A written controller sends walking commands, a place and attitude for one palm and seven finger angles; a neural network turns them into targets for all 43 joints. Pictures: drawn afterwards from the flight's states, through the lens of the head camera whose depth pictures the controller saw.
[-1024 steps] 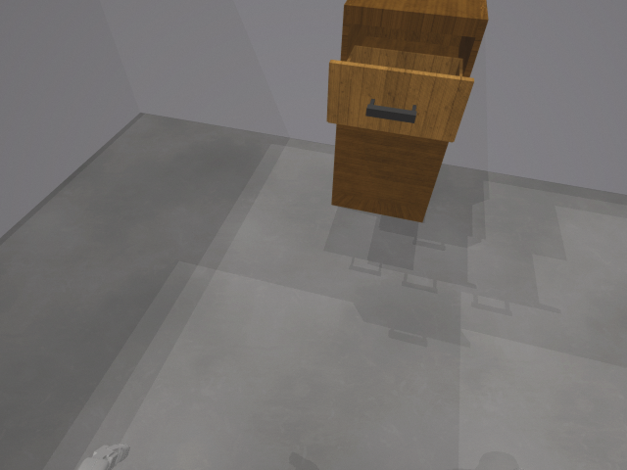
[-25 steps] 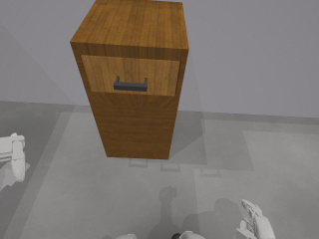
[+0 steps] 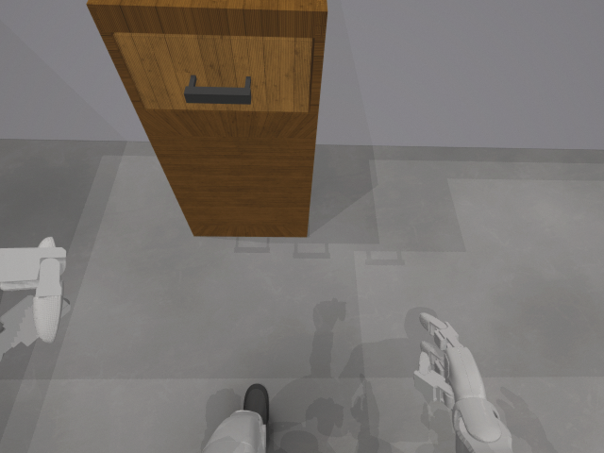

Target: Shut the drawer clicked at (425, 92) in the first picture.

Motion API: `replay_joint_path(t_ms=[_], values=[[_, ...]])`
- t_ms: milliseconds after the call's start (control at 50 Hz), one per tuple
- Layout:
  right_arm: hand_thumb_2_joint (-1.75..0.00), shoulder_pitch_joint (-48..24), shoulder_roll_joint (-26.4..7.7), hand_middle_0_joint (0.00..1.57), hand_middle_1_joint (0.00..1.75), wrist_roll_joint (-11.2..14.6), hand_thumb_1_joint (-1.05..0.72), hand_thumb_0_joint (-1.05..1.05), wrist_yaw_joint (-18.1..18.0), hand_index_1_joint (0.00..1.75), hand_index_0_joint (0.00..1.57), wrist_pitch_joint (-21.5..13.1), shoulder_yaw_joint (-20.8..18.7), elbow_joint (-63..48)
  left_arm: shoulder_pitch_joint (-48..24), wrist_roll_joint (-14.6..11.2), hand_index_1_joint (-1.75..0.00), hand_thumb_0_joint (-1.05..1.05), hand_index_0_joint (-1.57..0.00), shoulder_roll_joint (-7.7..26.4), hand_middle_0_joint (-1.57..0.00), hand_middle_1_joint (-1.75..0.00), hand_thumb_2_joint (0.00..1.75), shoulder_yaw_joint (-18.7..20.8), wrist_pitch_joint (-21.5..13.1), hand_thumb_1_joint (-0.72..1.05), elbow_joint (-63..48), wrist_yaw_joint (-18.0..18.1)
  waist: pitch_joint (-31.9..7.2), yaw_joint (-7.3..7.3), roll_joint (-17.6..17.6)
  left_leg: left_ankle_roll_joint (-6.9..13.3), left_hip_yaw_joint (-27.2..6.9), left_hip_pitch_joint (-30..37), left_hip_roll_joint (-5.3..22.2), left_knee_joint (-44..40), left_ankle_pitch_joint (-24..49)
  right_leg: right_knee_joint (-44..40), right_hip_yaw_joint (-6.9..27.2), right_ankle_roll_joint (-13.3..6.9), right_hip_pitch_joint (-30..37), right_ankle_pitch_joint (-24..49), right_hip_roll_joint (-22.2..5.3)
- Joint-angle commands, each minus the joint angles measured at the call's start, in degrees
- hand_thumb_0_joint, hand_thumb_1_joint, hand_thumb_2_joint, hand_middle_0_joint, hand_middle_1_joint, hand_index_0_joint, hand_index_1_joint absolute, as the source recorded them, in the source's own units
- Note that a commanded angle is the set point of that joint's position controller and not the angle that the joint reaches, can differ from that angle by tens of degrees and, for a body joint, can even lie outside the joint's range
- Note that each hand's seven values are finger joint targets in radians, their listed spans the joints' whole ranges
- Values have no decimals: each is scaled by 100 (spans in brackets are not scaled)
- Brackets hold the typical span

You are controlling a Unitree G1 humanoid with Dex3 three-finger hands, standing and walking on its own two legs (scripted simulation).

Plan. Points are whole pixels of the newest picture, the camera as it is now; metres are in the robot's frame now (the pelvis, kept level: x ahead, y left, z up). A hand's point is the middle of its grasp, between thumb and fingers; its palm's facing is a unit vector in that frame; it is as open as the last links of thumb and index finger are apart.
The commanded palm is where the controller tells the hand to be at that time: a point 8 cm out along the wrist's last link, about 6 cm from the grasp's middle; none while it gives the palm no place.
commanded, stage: stop stepping back and stand still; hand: left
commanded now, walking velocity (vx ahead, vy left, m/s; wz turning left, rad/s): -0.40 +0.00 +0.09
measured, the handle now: (219, 88) +0.77 +0.22 -0.06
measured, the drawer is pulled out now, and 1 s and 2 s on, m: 0.00 0.00 0.00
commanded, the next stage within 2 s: let the arm hang, fingers relaxed in 0.88 s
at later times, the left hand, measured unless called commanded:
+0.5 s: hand out of the picture +0.07 +0.23 +0.19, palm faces +0.41 -0.78 -0.47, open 3.2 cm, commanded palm +0.02 +0.27 +0.18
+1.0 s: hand out of the picture +0.07 +0.25 +0.17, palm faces +0.41 -0.75 -0.52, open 3.2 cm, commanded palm none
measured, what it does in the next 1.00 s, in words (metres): walks backwards: left foot, then right foot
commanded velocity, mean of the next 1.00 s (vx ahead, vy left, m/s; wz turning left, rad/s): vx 0.14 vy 0.01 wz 0.00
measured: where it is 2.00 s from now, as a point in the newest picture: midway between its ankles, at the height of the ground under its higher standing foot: outside the picture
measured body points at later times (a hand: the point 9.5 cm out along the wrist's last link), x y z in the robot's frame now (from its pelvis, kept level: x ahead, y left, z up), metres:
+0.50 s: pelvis -0.10 -0.02 +0.01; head -0.11 -0.01 +0.46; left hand +0.04 +0.27 +0.21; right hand +0.08 -0.25 -0.06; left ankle -0.07 +0.08 -0.71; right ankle -0.10 -0.10 -0.73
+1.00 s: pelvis -0.10 +0.00 -0.01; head -0.10 +0.00 +0.44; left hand +0.05 +0.29 +0.20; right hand +0.05 -0.20 -0.11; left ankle -0.10 +0.13 -0.72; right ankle -0.05 -0.10 -0.73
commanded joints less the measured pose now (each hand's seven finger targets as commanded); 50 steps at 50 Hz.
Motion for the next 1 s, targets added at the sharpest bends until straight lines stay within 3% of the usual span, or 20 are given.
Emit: replay_joint_path(t_ms=[0,80,200,260,300,340,380,440,500,620,660,680,720,780,860,880,920,940,960,980], values=[[-90,-28,-817,20,30,403,-90,0,-172,30,20,182,-371,-1175,1343,-220,-160,0,-140,1177,-140,-160,90,1828,-390,90,-753,200,-2075,293,-2064,-104,103,580,-632,2530,-2680,-635,821,479,-14,5650,-2007],[-90,85,-638,20,30,310,-90,0,-325,30,20,289,-265,-815,1162,-78,-160,0,-140,466,-140,-160,90,1165,92,90,275,318,-1299,-36,-501,-52,-140,168,-367,2421,-2205,-54,737,-254,-50,4842,-1873],[-90,510,-1199,20,30,447,-90,0,-466,30,20,97,-397,-742,-72,60,-160,0,-140,140,-140,-160,90,-13,233,90,109,409,-1401,-101,-625,430,1,2259,-95,240,487,649,400,974,-118,5017,-1153],[-90,657,-1173,20,30,341,-90,0,-454,30,20,80,-356,-878,-127,204,-160,0,-140,487,-140,-160,90,234,161,90,-615,472,-1783,-62,-106,616,-484,2772,167,676,1634,1037,259,874,-423,3935,-956],[-90,507,-1169,20,30,271,-90,0,-413,30,20,5,-361,-915,-168,249,-160,0,-140,689,-140,-160,90,418,115,90,-1116,442,-1543,38,500,588,-897,1895,365,57,-83,827,178,520,-225,777,-703],[-90,387,-1114,20,30,228,-90,0,-390,30,20,-94,-320,-917,105,316,-160,0,-140,484,-140,-160,90,510,111,90,-789,450,-662,49,722,584,-1082,278,348,-585,-3070,448,114,280,320,-98,-581],[-90,434,-1027,20,30,160,-90,0,-418,30,20,-80,-314,-876,161,298,-160,0,-140,556,-140,-160,90,727,11,90,-535,480,-349,-52,846,395,-957,60,45,-426,-3909,-59,422,-23,-16,-727,-727],[-90,623,-940,20,30,149,-90,0,-409,30,20,39,-449,-737,176,227,-160,0,-140,462,-140,-160,90,667,-14,90,-57,490,-266,9,-1101,13,-141,-46,-564,3142,-2893,-1769,2973,-942,-1066,-3373,-2317],[-90,823,-967,20,30,127,-90,0,-359,30,20,9,-383,-546,-354,173,-160,0,-140,184,-140,-160,90,413,-43,90,229,399,-461,-173,-820,81,-386,-268,-184,3709,-2484,-1181,2076,-1028,-801,-1377,-2308],[-90,729,-897,20,30,102,-90,0,-588,30,20,-224,-246,-531,-702,270,-160,0,-140,10,-140,-160,90,-100,51,90,83,454,-337,-156,-320,247,265,2158,-301,768,-2761,-335,599,-418,-2135,-2168,-1383],[-90,823,-1070,20,30,86,-90,0,-569,30,20,-377,-245,-615,-1016,311,-160,0,-140,145,-140,-160,90,72,-103,90,-824,516,-484,-193,1851,931,-2455,2551,1156,-835,-4004,2264,-150,102,-2723,-1121,-425],[-90,824,-898,20,30,49,-90,0,-531,30,20,-467,-208,-622,-1170,410,-160,0,-140,371,-140,-160,90,277,-192,90,-1168,565,-509,-200,1771,1291,-3184,2395,1663,-1158,-3513,3523,-92,163,-2903,-1011,-368],[-90,810,-822,20,30,32,-90,0,-436,30,20,-577,-265,-464,-597,329,-160,0,-140,656,-140,-160,90,695,-214,90,-933,524,-728,-70,829,1271,-2839,2158,1602,-925,-2464,4021,240,169,-2760,-659,-706],[-90,771,-794,20,30,106,-90,0,-277,30,20,-614,-265,-417,157,269,-160,0,-140,411,-140,-160,90,643,-71,90,-1006,506,-747,12,1185,884,-1270,1582,1150,-471,-1312,2474,-113,210,-1594,-217,-796],[-90,732,-870,20,30,113,-90,0,-275,30,20,-466,-253,-457,424,199,-160,0,-140,316,-140,-160,90,674,22,90,-391,494,-834,3,855,447,-458,579,797,177,-2177,668,-542,218,234,280,-486],[-90,730,-861,20,30,119,-90,0,-288,30,20,-413,-276,-453,316,213,-160,0,-140,295,-140,-160,90,654,39,90,-194,489,-780,-26,307,310,-218,330,506,618,-2735,221,-174,129,431,177,-622],[-90,697,-792,20,30,144,-90,0,-301,30,20,-311,-292,-504,174,152,-160,0,-140,414,-140,-160,90,698,137,90,49,486,-610,-91,-1363,7,157,14,-320,2372,-3027,-1011,2219,-565,-161,-240,-1990],[-90,754,-791,20,30,111,-90,0,-298,30,20,-279,-291,-427,-4,163,-160,0,-140,552,-140,-160,90,820,99,90,86,520,-600,-86,-1241,-18,54,56,-281,2799,-2901,-1090,2264,-769,-110,651,-2318],[-90,551,-1370,20,30,175,-90,0,233,30,20,-250,-545,680,-638,810,-160,0,-140,-367,-140,-160,90,-1376,1109,90,4190,-279,-744,-221,-793,30,-295,-271,183,3495,-3395,95,1103,-773,-575,3557,-2794],[-90,1113,-925,20,30,234,-90,0,189,30,20,135,-527,668,-666,720,-156,0,-136,-668,-136,-156,90,-1371,1414,90,4394,-378,-1166,-249,-1022,-31,-403,386,38,3272,-3504,286,971,-802,-749,2992,-2301]])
